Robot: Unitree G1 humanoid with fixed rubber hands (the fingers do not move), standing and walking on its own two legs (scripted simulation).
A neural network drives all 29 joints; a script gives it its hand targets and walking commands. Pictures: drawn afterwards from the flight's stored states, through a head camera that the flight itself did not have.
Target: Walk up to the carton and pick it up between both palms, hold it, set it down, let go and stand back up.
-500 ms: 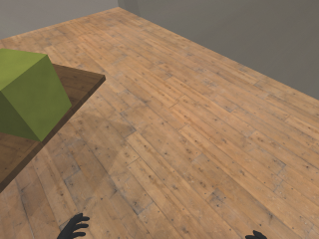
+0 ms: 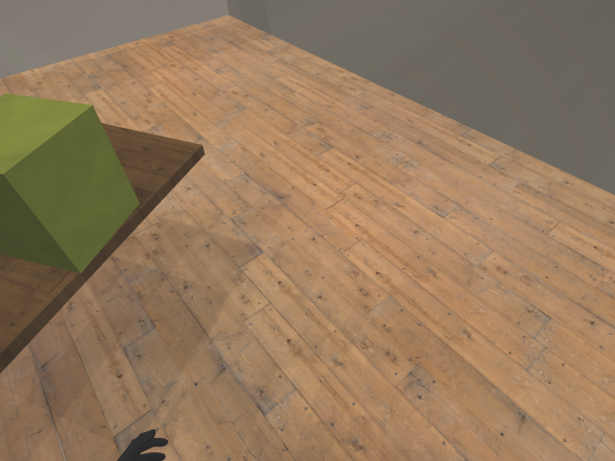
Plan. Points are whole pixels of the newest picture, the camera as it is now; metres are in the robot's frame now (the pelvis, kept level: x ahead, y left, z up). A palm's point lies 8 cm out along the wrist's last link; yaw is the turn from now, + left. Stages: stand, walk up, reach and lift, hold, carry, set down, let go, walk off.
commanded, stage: stand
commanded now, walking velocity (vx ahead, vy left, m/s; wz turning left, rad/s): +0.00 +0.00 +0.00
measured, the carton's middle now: (43, 184) +0.61 +0.57 +0.01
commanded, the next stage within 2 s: none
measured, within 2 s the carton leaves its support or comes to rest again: neither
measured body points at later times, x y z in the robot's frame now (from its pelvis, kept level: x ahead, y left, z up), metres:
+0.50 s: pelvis -0.01 +0.00 +0.00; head -0.01 +0.00 +0.45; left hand +0.10 +0.28 -0.11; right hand +0.08 -0.25 -0.13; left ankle +0.00 +0.12 -0.72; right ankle +0.00 -0.12 -0.72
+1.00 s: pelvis -0.03 +0.00 +0.01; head -0.02 +0.00 +0.46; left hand +0.06 +0.28 -0.11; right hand +0.04 -0.25 -0.13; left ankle +0.00 +0.12 -0.72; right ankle +0.00 -0.12 -0.72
